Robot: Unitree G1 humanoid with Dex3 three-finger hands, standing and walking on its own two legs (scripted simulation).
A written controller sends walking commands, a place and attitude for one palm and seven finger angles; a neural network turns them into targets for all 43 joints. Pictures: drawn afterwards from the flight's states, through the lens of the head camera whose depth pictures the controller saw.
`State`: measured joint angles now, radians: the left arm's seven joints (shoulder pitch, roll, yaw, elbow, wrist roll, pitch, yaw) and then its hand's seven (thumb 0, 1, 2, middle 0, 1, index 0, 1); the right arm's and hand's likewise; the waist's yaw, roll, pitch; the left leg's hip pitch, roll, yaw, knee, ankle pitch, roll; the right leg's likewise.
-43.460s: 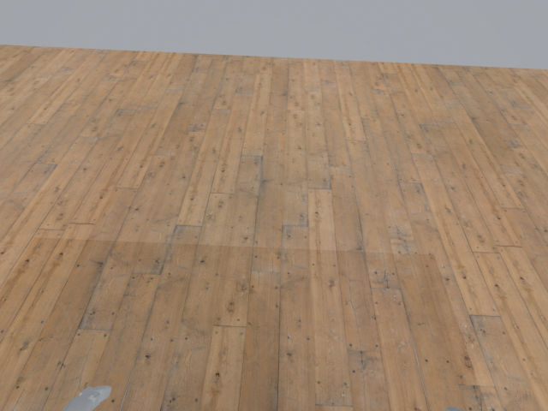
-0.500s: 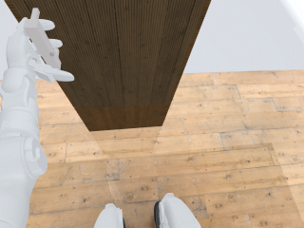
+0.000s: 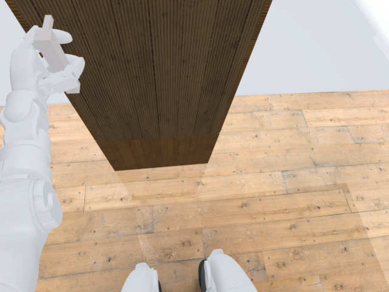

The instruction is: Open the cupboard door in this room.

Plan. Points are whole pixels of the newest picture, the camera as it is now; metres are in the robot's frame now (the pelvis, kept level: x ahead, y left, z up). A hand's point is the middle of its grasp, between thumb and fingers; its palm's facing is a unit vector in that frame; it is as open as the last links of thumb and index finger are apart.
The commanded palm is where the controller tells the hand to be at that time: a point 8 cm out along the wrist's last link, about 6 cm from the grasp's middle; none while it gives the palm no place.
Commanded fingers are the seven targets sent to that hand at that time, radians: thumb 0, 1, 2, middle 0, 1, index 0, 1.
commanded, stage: close the thumb around the handle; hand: left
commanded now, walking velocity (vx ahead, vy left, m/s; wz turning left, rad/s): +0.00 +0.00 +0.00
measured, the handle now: (61, 56) +0.57 +0.21 +0.08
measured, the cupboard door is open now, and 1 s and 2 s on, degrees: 0 26 41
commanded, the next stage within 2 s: pull the door open along its arc in 0.18 s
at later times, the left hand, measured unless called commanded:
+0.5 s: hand (72, 76) +0.51 +0.18 +0.09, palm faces +0.02 -1.00 -0.01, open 5.6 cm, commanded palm +0.46 +0.23 +0.08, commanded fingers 0.00 0.90 0.90 -0.40 -1.35 -0.40 -1.35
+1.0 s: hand (106, 146) +0.37 +0.12 +0.09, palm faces +0.35 -0.94 +0.04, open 5.8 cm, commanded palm +0.31 +0.16 +0.08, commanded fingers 0.00 0.90 0.90 -0.40 -1.35 -0.40 -1.35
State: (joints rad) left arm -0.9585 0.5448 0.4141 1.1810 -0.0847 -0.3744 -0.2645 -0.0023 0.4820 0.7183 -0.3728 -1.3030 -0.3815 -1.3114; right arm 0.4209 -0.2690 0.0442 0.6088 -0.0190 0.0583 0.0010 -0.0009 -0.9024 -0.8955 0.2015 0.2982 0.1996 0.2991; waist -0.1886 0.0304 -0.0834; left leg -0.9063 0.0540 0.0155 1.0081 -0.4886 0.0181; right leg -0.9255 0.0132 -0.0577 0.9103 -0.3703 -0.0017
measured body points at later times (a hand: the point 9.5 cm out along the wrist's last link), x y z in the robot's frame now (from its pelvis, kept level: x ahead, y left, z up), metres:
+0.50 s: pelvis +0.00 +0.00 +0.00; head +0.13 +0.00 +0.43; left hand +0.50 +0.24 +0.09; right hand +0.00 -0.27 -0.11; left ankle -0.01 +0.10 -0.68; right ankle +0.03 -0.12 -0.68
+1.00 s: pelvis +0.01 -0.02 +0.02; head +0.07 -0.03 +0.47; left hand +0.34 +0.17 +0.09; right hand +0.17 -0.25 -0.09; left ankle -0.01 +0.10 -0.68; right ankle +0.03 -0.12 -0.68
